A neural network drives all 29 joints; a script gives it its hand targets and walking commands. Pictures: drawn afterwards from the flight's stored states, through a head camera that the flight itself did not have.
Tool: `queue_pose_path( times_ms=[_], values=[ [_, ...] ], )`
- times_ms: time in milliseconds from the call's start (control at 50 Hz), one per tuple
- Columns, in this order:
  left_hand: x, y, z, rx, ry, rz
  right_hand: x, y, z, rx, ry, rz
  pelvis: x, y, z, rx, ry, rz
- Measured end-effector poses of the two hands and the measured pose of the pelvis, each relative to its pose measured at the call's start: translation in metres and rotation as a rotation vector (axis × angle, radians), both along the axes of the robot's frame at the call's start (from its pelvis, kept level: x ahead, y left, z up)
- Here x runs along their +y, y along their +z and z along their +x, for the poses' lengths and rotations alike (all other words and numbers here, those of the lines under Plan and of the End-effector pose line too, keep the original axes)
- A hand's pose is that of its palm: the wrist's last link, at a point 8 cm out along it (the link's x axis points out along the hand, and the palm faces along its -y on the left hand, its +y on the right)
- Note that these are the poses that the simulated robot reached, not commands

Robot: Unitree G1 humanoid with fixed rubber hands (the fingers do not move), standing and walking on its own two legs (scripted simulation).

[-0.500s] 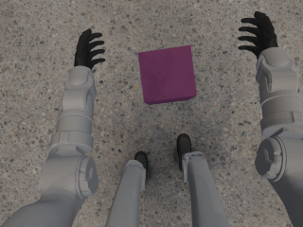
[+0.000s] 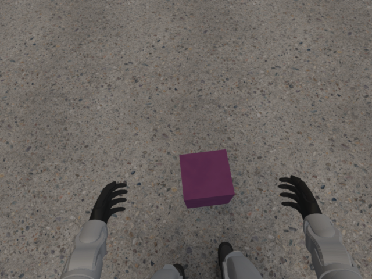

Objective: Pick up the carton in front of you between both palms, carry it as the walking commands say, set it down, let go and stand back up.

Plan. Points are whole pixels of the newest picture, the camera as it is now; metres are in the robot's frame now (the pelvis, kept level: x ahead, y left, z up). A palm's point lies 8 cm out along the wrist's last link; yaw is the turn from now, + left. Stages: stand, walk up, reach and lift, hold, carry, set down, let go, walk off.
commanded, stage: let go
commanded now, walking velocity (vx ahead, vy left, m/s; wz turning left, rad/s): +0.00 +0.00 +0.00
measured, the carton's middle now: (205, 180) +0.46 -0.03 -0.63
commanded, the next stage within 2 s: stand in 0.68 s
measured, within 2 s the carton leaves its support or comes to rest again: neither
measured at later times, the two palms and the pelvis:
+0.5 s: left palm (80, 249) +0.19 +0.24 -0.04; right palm (324, 249) +0.18 -0.23 -0.05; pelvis +0.03 +0.01 +0.02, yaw +0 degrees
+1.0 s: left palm (81, 262) +0.16 +0.26 -0.10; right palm (336, 277) +0.14 -0.25 -0.08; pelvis +0.06 +0.01 +0.01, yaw -1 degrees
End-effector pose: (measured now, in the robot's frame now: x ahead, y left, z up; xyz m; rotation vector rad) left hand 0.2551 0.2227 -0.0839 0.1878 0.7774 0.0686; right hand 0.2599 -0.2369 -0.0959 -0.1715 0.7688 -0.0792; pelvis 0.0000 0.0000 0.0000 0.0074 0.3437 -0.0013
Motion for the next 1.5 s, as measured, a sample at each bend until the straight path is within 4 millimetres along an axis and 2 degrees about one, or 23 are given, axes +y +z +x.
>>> queue_pose_path(
  times_ms=[140,260,380,680,720,820,900,1020,1200,1340,1500],
  values=[
    [0.011,0.026,-0.043,0.004,0.010,-0.002,0.006,0.028,-0.044,0.009,0.003,0.000,0.003,0.017,0.015,-0.162,0.005,-0.014],
    [0.018,0.040,-0.065,0.003,0.015,-0.004,0.009,0.044,-0.068,0.015,0.007,0.000,0.006,0.024,0.024,-0.279,0.009,-0.021],
    [0.018,0.043,-0.069,0.006,0.003,-0.006,0.010,0.049,-0.076,0.025,0.011,0.004,0.007,0.024,0.026,-0.359,0.007,-0.026],
    [0.015,0.045,-0.063,0.021,0.011,0.005,0.007,0.050,-0.074,0.029,0.007,-0.003,0.004,0.023,0.027,-0.410,0.013,-0.030],
    [0.019,0.040,-0.066,0.009,0.015,0.040,0.002,0.046,-0.079,0.036,0.009,-0.051,0.004,0.021,0.030,-0.383,0.012,-0.028],
    [0.033,0.013,-0.083,0.074,0.022,0.075,-0.015,0.033,-0.103,0.098,-0.041,-0.129,0.006,0.017,0.042,-0.316,-0.002,-0.034],
    [0.036,-0.004,-0.090,0.132,0.017,0.064,-0.020,0.026,-0.118,0.152,-0.081,-0.141,0.009,0.014,0.053,-0.289,-0.010,-0.034],
    [0.038,-0.019,-0.092,0.196,0.016,0.055,-0.013,0.017,-0.123,0.195,-0.115,-0.133,0.014,0.010,0.066,-0.275,-0.020,-0.033],
    [0.047,-0.030,-0.098,0.276,0.032,0.068,0.004,0.003,-0.129,0.249,-0.140,-0.103,0.022,0.006,0.076,-0.277,-0.032,-0.032],
    [0.055,-0.037,-0.115,0.357,0.048,0.083,0.009,-0.005,-0.145,0.312,-0.156,-0.099,0.026,0.006,0.077,-0.289,-0.040,-0.032],
    [0.057,-0.043,-0.143,0.456,0.058,0.085,0.013,-0.011,-0.175,0.403,-0.173,-0.096,0.029,0.007,0.073,-0.307,-0.047,-0.033]
  ],
)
